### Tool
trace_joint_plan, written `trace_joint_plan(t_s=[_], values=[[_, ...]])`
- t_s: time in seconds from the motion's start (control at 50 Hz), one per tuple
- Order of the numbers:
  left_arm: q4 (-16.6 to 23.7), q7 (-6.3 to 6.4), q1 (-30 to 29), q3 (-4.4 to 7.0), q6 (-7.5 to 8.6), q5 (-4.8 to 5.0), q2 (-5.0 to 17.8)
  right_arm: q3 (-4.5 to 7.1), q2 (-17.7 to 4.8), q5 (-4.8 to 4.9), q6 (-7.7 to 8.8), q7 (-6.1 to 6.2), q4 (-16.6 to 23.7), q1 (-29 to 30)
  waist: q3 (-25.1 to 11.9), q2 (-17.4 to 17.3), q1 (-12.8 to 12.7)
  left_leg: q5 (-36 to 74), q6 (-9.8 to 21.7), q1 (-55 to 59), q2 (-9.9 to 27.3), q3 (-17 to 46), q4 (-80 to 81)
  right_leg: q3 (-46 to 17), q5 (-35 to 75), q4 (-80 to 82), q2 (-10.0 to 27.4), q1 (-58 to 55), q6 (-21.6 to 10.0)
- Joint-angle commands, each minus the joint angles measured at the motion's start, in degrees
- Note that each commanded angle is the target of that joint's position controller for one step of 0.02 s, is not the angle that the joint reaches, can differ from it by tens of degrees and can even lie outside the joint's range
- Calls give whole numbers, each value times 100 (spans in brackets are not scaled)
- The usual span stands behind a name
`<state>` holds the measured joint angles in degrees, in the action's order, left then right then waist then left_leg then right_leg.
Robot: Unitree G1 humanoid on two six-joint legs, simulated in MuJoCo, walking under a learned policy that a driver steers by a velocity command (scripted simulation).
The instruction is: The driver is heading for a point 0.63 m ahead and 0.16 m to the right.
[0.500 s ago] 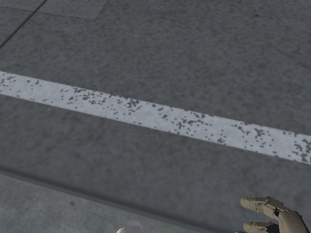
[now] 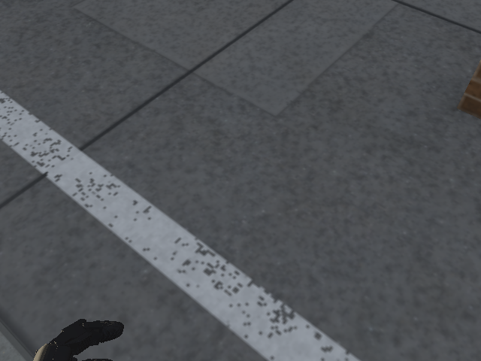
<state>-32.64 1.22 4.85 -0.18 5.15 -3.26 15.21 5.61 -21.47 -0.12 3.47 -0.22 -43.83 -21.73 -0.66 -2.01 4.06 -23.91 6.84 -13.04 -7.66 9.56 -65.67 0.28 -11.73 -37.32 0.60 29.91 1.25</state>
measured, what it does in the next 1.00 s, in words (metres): walks ahead, turning right: left foot, then right foot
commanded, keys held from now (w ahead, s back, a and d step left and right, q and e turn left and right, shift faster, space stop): w+e+shift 0.48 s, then shift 0.52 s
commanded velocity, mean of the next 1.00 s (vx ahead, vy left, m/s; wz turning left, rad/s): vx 0.69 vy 0.00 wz -0.27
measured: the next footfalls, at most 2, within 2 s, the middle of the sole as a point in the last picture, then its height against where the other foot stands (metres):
left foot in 0.32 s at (202, 356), level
right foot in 0.70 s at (293, 233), level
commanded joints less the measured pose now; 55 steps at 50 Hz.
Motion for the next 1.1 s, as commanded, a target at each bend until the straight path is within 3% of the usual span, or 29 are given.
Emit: trace_joint_plan(t_s=[0.02,0.04,0.1,0.14,0.18,0.22,0.26,0.3,0.32,0.34,0.36,0.38,0.4,0.42,0.5,0.56,0.58,0.62,0.66,0.68,0.7,0.72,0.74,0.76,0.78,0.82,0.86,0.94,1.1], values=[[-91,-46,1293,364,52,2,523,-187,-120,-237,76,-92,886,903,-916,521,-920,926,-80,-3311,754,-344,-1559,-3330,-2059,2019,1873,-3651,-1152],[-341,-48,1530,343,91,-2,479,-226,-23,-290,41,-179,984,1197,-526,326,-882,794,-116,-3258,818,-241,-1331,-2810,-1292,2063,1641,-3161,-1105],[-966,-90,2102,328,213,135,416,-386,319,-303,-57,-267,1357,1397,97,650,-463,135,-259,-3602,778,-22,-645,-2237,-51,2295,1393,-2676,-1197],[-1023,-95,1946,363,208,221,580,-457,198,-355,-54,-326,1606,1782,348,682,-274,607,-391,-3649,1041,-479,354,-1837,190,2764,1208,-2340,-1242],[-977,-129,1605,407,177,248,722,-587,264,-274,20,-444,1711,2135,501,607,-226,1748,-466,-2192,1050,-836,1939,-1055,525,3175,698,-1249,-1061],[-1083,-219,1816,497,176,326,1084,-604,292,-170,43,-482,1633,2236,512,667,-324,2224,-451,-726,783,-1214,2431,-932,1409,3555,792,-697,-1096],[-1207,-271,2046,524,168,333,1249,-505,68,-168,54,-341,1542,2115,330,600,-275,2048,-365,-303,625,-1255,2806,-822,3164,2913,871,-1420,-1051],[-1328,-245,2219,553,135,345,1413,-320,-204,-282,96,-128,1113,737,-592,493,407,1623,-266,1414,396,-1258,3158,-558,4357,616,626,-1590,-849],[-1270,-240,2143,521,140,346,1284,-182,-496,-401,121,5,963,-118,-1081,493,850,1141,-200,2743,1081,-705,3034,-546,3145,-985,342,-550,-769],[-1060,-207,2381,334,134,343,355,-58,-966,-596,157,100,942,-728,-1934,-819,658,-775,-3,3780,2964,1656,3473,-350,-1263,-3304,-126,612,-690],[-844,-182,2476,380,65,479,589,-37,-1025,-471,85,112,1043,-600,-2369,-1166,490,-1278,304,3550,3567,3936,4698,-599,-1355,-4393,-306,1274,-757],[-816,-144,1960,416,-13,381,731,-102,-567,-365,73,105,992,-40,-1310,-656,267,-1336,361,2846,3203,3113,4779,-520,-735,-4491,78,1719,-758],[-816,-185,1586,370,-57,280,606,-188,-154,-279,121,80,897,195,-551,-326,181,-584,348,2088,2932,2162,4787,-448,-432,-4214,278,1778,-735],[-845,-237,1467,361,-120,244,513,-211,0,-292,158,64,795,287,-220,-210,8,142,275,1567,2713,1541,4918,-446,-392,-4049,386,1635,-688],[-581,-387,959,323,-453,144,151,-281,324,-78,367,17,333,184,600,-373,-483,2393,172,640,2551,-35,5474,-460,-535,-3558,647,1706,-513],[-261,-470,495,218,-348,104,11,-281,236,-87,439,26,226,706,776,-379,-839,4652,-98,126,1954,-1481,5547,-210,404,-1640,414,995,-485],[-333,-549,513,180,-284,122,6,-264,173,-58,450,25,215,835,693,-295,-848,4558,-217,-223,1643,-1946,5575,100,1168,-643,188,108,-503],[-528,-637,739,211,-231,125,87,-184,-209,24,484,42,99,556,316,-258,-848,5011,-231,-325,1701,-1996,5318,537,2020,-98,-327,-1319,-558],[-879,-552,1704,319,-220,23,358,-81,-592,78,390,79,99,588,-274,-177,-1265,5980,-321,93,1762,-2026,3890,489,1846,197,-643,-2399,-754],[-1115,-479,2374,395,-190,-68,529,-95,-578,107,318,120,79,497,-610,-59,-1569,5565,-426,20,1642,-2048,2673,217,2143,512,-552,-3170,-880],[-1211,-379,2531,478,-158,-120,869,-140,-362,108,236,145,24,227,-709,337,-1570,2988,-544,-298,1137,-2073,890,-156,3323,797,-79,-3594,-944],[-997,-304,2088,557,-130,-165,1497,-322,452,101,111,118,89,-1108,-1586,1858,-570,-1897,-721,-1609,552,-1672,-1898,-1967,8409,-455,1753,-5033,-1575],[-763,-265,2278,617,-144,223,1482,-328,76,233,26,191,84,-1310,-3194,1320,-945,-1360,-648,-1936,374,-326,-2557,-3049,8765,-135,2427,-5688,-2153],[-642,-179,1648,579,-217,371,1280,-314,-129,116,-22,218,129,-820,-2714,753,-776,-534,-654,-1905,723,-398,-2240,-2764,7003,452,2070,-4737,-2029],[-651,-152,1160,444,-264,402,877,-316,-181,-19,-45,186,162,-466,-1674,438,-537,-199,-696,-1972,944,-606,-1660,-2426,5697,843,1721,-3692,-1853],[-779,-93,991,281,-266,353,445,-365,-34,-196,-229,144,94,-275,-696,238,-318,-62,-725,-1550,1126,-636,-853,-1915,5302,1337,1385,-2290,-1611],[-941,-110,1083,271,-226,266,475,-402,196,-147,-415,125,18,-406,-631,283,-154,30,-775,-871,1123,-714,-226,-1447,5271,1683,1255,-1533,-1553],[-1046,-159,848,232,-150,193,359,-433,427,-78,-450,144,-15,-87,-733,428,-61,591,-710,-554,1079,-802,995,-740,5054,1839,900,-1310,-1421],[-1290,-116,909,221,-426,184,282,-464,563,-111,-505,233,-162,456,-78,611,-309,956,-547,238,877,-991,3325,-1167,552,2009,843,-832,-1206]])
